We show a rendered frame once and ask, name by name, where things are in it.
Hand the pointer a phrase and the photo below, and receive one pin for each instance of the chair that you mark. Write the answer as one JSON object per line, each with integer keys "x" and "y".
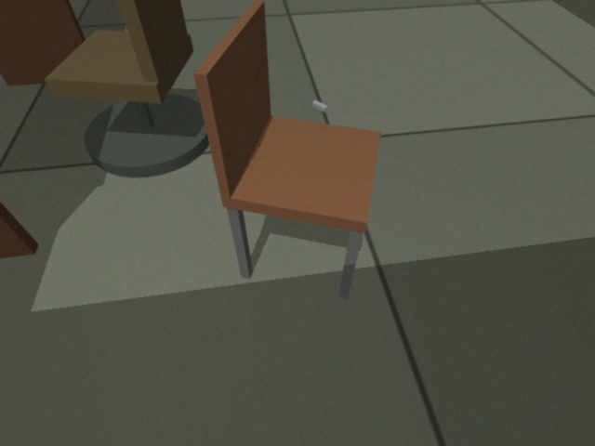
{"x": 305, "y": 171}

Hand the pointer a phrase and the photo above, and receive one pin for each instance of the small box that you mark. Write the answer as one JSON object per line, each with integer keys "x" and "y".
{"x": 319, "y": 106}

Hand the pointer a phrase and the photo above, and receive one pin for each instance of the office chair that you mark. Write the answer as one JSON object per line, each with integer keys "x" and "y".
{"x": 151, "y": 132}

